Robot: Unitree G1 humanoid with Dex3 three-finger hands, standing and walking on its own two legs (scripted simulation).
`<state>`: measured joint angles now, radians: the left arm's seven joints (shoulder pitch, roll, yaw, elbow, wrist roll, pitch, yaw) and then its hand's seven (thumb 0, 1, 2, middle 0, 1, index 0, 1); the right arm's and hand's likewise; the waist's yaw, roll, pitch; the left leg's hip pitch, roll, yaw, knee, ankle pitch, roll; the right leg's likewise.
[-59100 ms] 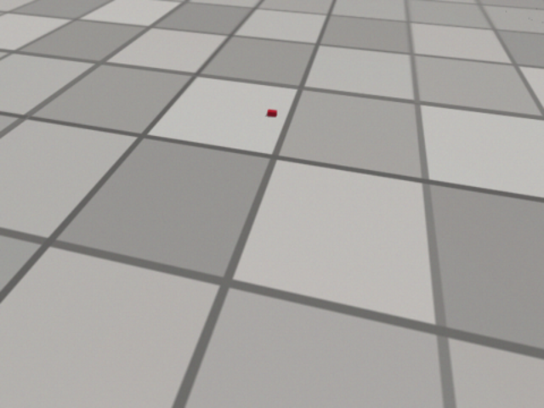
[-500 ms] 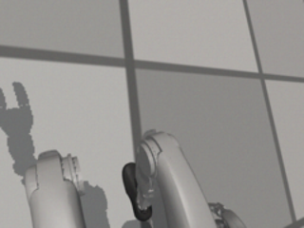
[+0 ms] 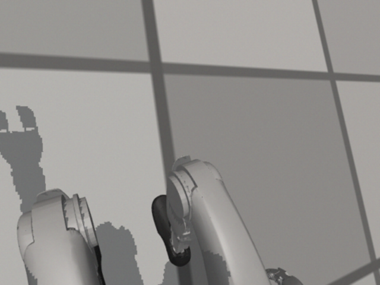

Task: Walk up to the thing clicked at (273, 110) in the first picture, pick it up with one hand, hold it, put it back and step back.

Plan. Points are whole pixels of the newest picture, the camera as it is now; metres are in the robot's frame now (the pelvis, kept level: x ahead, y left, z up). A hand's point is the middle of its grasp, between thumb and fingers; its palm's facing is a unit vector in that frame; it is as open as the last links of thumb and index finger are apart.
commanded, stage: rest palm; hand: left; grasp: from above
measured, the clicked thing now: out of the picture +0.55 +0.35 -0.33
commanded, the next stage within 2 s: withdraw in 0.02 s
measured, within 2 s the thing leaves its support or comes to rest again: neither
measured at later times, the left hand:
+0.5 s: hand out of the picture +0.53 +0.34 -0.16, palm faces -0.51 -0.14 -0.85, open 13.8 cm
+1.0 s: hand out of the picture +0.50 +0.35 -0.14, palm faces -0.47 -0.01 -0.88, open 12.6 cm
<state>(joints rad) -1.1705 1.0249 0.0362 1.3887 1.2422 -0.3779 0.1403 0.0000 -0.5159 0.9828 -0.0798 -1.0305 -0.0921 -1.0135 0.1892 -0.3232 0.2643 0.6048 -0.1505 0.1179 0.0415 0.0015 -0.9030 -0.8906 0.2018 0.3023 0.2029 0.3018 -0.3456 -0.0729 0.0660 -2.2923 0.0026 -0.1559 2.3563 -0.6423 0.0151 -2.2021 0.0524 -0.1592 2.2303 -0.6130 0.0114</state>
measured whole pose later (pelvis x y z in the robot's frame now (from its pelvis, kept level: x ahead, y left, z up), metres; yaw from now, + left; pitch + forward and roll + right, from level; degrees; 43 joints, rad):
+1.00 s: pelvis +0.00 +0.01 -0.01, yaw -1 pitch +31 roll -13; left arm -1.12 1.02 -0.02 1.37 1.29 -0.42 0.14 0.00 -0.17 0.89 -0.16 -0.79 -0.18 -0.74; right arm 0.13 -0.30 0.24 0.58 -0.14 0.09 0.07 0.00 -0.90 -0.89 0.20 0.30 0.20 0.30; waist -0.32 -0.04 0.02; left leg -2.32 -0.01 -0.15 2.38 -0.63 0.05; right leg -2.20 0.04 -0.16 2.24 -0.61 0.03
